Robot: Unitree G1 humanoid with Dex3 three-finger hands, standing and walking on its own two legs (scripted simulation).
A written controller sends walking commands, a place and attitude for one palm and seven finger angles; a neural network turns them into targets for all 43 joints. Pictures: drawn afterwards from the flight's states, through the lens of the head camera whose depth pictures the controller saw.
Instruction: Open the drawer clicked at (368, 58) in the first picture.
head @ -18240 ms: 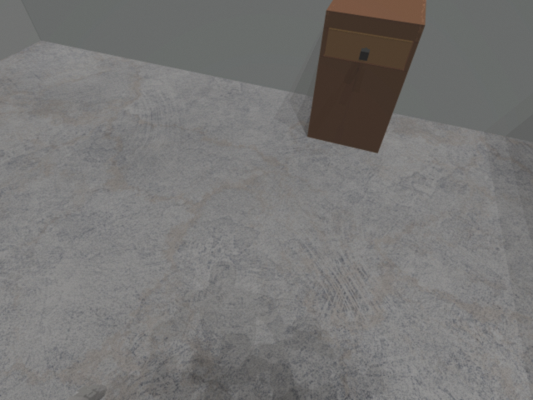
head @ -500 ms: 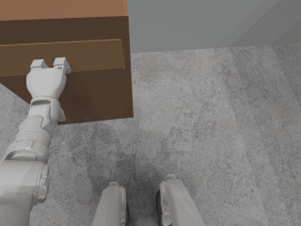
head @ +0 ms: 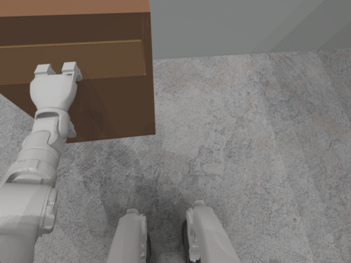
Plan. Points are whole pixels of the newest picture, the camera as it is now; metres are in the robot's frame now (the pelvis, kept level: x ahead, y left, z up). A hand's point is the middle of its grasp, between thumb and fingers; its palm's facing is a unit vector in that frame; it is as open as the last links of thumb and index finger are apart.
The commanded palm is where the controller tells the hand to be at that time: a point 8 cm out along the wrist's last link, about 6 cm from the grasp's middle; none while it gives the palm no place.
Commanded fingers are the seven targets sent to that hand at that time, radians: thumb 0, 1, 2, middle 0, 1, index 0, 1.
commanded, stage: close the thumb around the handle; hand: left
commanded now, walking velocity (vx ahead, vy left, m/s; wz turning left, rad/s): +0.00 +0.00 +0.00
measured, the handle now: (63, 78) +0.55 +0.25 -0.04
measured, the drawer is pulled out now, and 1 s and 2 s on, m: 0.00 0.00 0.07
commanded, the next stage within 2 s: pull the drawer open in 0.80 s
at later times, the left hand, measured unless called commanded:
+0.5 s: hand (65, 100) +0.50 +0.24 -0.05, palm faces -0.05 -0.02 -1.00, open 9.5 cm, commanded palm +0.48 +0.23 +0.00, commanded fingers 0.00 0.68 0.80 -0.38 -1.33 -0.38 -1.33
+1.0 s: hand (65, 100) +0.50 +0.24 -0.05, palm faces -0.05 -0.03 -1.00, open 7.2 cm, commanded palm +0.47 +0.23 +0.00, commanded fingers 0.00 0.90 0.90 -0.40 -1.35 -0.40 -1.35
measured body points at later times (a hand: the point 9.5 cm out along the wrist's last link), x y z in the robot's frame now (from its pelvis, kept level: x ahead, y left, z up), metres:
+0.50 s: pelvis +0.00 +0.00 +0.00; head +0.18 +0.02 +0.41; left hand +0.49 +0.24 +0.01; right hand +0.03 -0.27 -0.13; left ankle +0.02 +0.10 -0.59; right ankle +0.05 -0.11 -0.59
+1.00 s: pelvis +0.00 +0.00 +0.00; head +0.18 +0.02 +0.41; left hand +0.50 +0.24 +0.00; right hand +0.03 -0.27 -0.13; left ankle +0.02 +0.10 -0.59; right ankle +0.05 -0.11 -0.59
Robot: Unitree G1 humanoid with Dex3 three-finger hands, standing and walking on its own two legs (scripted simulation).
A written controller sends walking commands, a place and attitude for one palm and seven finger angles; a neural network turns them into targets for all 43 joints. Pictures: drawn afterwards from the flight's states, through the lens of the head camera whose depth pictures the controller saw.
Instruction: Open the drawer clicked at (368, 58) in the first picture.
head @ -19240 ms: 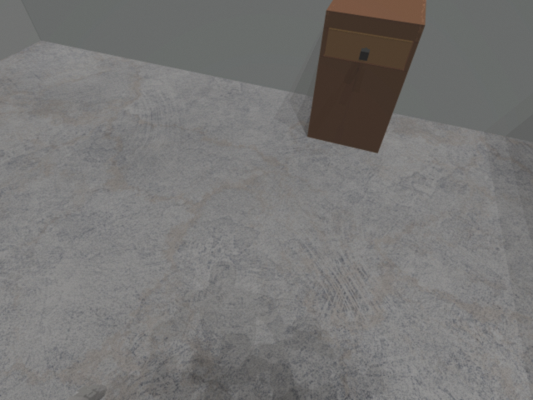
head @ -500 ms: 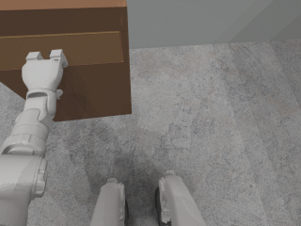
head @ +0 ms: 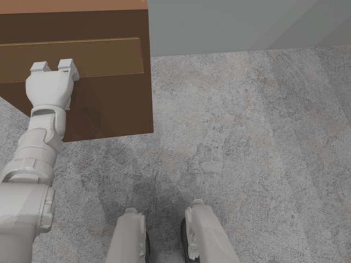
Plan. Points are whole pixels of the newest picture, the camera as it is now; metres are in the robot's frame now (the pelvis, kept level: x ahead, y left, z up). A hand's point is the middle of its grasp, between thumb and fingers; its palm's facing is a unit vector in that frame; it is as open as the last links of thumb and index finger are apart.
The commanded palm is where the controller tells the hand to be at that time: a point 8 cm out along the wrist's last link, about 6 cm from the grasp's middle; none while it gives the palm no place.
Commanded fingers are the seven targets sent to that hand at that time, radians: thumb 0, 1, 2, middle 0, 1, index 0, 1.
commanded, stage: pull the drawer open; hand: left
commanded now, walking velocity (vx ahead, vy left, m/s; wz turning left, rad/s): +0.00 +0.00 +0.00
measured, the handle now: (60, 76) +0.55 +0.25 -0.04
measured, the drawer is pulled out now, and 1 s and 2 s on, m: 0.00 0.07 0.15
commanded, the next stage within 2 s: none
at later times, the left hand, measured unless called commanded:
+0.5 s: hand (62, 112) +0.46 +0.24 -0.05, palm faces -0.05 -0.06 -1.00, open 7.2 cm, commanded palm +0.43 +0.23 +0.00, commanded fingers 0.00 0.90 0.90 -0.40 -1.35 -0.40 -1.35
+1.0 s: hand (61, 128) +0.42 +0.24 -0.05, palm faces -0.04 -0.06 -1.00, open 7.2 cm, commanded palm +0.39 +0.24 +0.00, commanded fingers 0.00 0.90 0.90 -0.40 -1.35 -0.40 -1.35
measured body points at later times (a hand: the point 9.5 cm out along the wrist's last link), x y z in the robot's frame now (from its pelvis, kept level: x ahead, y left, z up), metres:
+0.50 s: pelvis +0.03 +0.01 +0.02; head +0.20 +0.01 +0.44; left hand +0.46 +0.24 +0.00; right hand +0.09 -0.26 -0.12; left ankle +0.02 +0.10 -0.59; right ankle +0.05 -0.11 -0.59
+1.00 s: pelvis +0.03 +0.00 +0.03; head +0.18 +0.01 +0.45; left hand +0.42 +0.24 +0.00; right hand +0.12 -0.26 -0.11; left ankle +0.02 +0.10 -0.59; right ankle +0.05 -0.11 -0.59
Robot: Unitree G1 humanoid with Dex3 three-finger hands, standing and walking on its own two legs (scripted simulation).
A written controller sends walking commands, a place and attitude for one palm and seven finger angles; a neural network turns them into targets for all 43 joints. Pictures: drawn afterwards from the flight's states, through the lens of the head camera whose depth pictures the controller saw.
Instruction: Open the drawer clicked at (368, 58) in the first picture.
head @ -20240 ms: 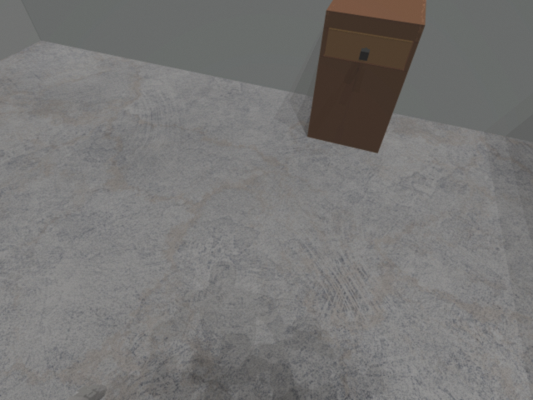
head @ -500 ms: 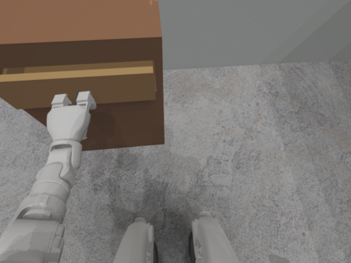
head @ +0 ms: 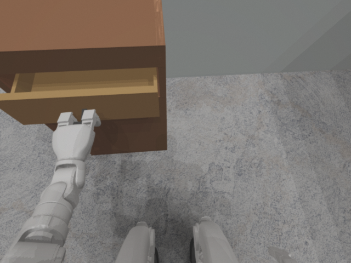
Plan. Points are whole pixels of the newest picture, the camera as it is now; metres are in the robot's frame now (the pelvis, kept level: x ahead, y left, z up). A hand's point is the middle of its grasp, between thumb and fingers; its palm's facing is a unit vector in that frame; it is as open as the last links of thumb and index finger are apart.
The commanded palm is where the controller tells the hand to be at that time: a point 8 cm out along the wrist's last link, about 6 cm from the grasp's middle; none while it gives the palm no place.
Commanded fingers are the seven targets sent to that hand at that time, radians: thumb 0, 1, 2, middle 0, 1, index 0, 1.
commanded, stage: pull the drawer open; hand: left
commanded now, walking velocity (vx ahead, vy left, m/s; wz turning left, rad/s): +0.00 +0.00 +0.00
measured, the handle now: (83, 124) +0.45 +0.24 -0.06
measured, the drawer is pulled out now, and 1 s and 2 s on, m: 0.07 0.15 0.24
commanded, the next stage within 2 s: none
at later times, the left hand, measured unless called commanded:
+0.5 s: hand (83, 162) +0.35 +0.23 -0.08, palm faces -0.04 -0.05 -1.00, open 7.2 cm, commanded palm +0.31 +0.23 -0.03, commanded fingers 0.00 0.90 0.90 -0.40 -1.35 -0.40 -1.35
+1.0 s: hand (81, 178) +0.31 +0.23 -0.08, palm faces -0.05 -0.06 -1.00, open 7.2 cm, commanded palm +0.27 +0.23 -0.03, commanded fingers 0.00 0.90 0.90 -0.40 -1.35 -0.40 -1.35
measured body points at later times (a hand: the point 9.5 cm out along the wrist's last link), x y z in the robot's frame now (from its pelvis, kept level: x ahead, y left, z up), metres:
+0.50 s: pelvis -0.01 +0.00 +0.00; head +0.13 +0.00 +0.43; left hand +0.35 +0.23 -0.03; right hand +0.10 -0.26 -0.14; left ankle -0.02 +0.10 -0.61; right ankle +0.02 -0.12 -0.61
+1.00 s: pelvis +0.00 -0.01 +0.00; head +0.13 +0.00 +0.43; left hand +0.31 +0.23 -0.02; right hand +0.14 -0.26 -0.13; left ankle -0.02 +0.10 -0.61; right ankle +0.02 -0.12 -0.61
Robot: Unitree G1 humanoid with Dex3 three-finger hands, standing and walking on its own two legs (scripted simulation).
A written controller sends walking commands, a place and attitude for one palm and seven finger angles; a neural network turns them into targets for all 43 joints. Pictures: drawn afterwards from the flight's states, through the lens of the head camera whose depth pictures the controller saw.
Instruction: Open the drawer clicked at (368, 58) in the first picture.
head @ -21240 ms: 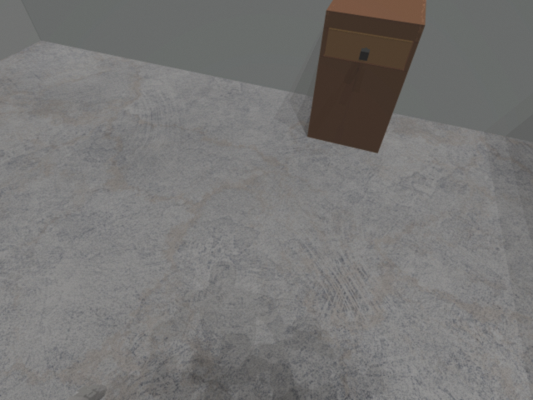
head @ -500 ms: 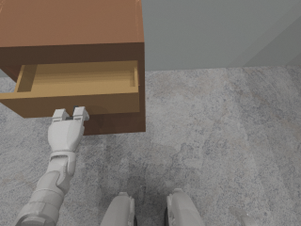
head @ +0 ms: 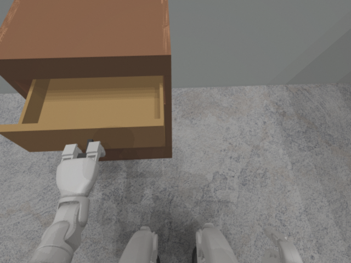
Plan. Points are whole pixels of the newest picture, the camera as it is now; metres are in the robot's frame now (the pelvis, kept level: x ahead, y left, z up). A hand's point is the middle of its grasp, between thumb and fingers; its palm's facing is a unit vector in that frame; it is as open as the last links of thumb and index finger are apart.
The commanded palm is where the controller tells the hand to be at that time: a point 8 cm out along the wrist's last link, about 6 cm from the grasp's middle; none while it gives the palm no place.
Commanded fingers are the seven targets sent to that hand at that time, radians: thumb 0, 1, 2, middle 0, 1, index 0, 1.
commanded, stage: pull the drawer open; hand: left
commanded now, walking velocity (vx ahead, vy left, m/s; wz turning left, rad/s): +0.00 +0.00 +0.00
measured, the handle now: (88, 155) +0.37 +0.24 -0.07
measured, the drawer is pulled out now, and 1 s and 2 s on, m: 0.15 0.24 0.30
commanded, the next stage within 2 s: open the thumb to release the handle in 1.98 s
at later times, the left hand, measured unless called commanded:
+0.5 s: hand (86, 196) +0.27 +0.23 -0.08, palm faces -0.05 -0.06 -1.00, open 7.2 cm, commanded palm +0.23 +0.23 -0.03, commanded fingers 0.00 0.90 0.90 -0.40 -1.35 -0.40 -1.35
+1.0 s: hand (83, 216) +0.23 +0.22 -0.08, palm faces -0.07 -0.07 -0.99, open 7.2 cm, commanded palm +0.19 +0.23 -0.03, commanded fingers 0.00 0.90 0.90 -0.40 -1.35 -0.40 -1.35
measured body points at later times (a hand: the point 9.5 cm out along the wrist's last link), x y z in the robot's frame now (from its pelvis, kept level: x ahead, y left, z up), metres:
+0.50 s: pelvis +0.00 -0.01 +0.00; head +0.12 -0.01 +0.43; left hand +0.27 +0.23 -0.03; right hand +0.17 -0.25 -0.13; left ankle -0.01 +0.10 -0.62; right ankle +0.02 -0.11 -0.62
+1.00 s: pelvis +0.00 -0.01 -0.01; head +0.12 -0.02 +0.43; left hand +0.22 +0.22 -0.03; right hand +0.20 -0.25 -0.13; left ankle -0.01 +0.10 -0.62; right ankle +0.02 -0.11 -0.62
